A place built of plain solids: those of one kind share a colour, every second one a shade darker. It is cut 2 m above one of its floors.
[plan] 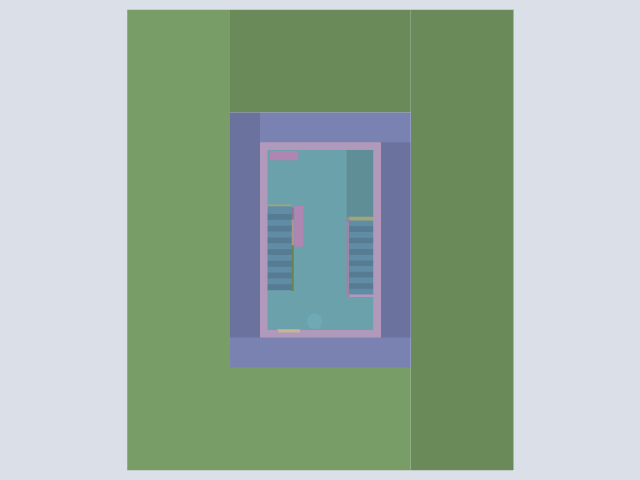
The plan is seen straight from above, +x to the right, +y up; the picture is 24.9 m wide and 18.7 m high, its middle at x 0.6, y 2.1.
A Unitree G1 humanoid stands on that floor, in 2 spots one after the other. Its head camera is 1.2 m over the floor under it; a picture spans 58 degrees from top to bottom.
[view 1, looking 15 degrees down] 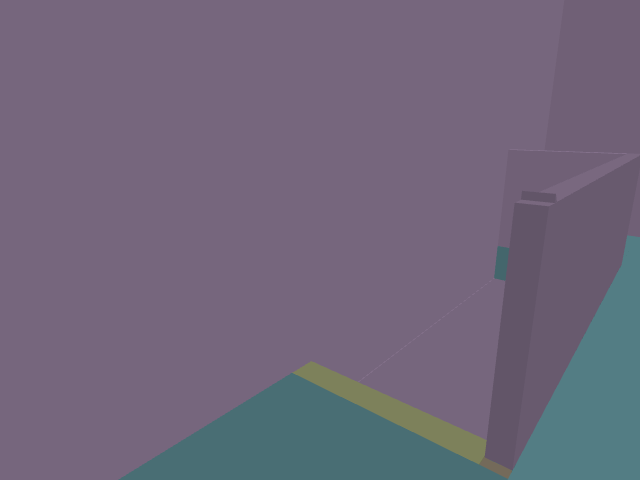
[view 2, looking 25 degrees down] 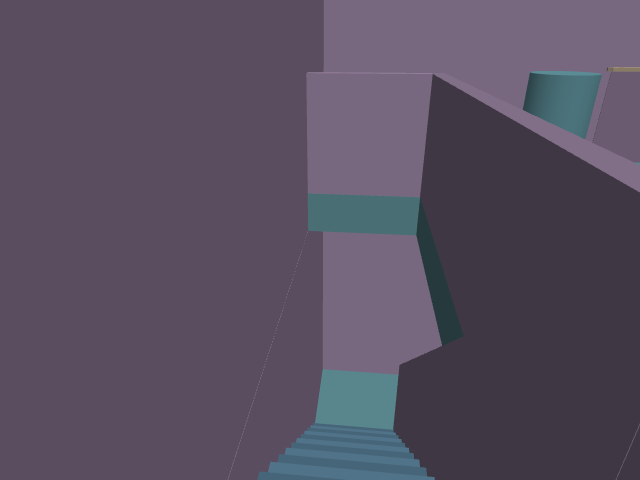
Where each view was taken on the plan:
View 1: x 1.34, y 4.38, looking -50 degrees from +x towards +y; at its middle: wall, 2.16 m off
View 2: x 2.21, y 3.45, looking -84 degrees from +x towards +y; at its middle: wall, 4.98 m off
